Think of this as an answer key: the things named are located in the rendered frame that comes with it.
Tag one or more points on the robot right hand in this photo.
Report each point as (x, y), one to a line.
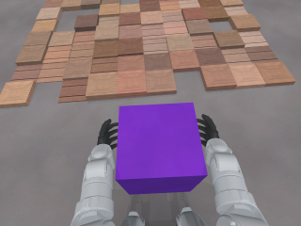
(209, 129)

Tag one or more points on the robot left hand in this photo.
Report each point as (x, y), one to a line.
(105, 135)

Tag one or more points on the robot left forearm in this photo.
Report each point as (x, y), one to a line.
(96, 192)

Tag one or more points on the carton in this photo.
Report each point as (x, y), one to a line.
(159, 149)

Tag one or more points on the robot left thigh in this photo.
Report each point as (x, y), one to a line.
(133, 221)

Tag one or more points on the robot right forearm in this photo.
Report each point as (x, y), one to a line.
(231, 194)

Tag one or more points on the robot right upper arm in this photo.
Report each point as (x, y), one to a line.
(230, 219)

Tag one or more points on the robot right shin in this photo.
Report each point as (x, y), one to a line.
(185, 209)

